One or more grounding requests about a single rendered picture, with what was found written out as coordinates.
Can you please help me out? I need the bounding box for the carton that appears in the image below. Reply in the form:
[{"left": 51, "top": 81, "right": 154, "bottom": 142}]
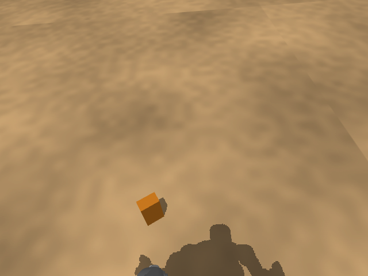
[{"left": 136, "top": 192, "right": 164, "bottom": 226}]

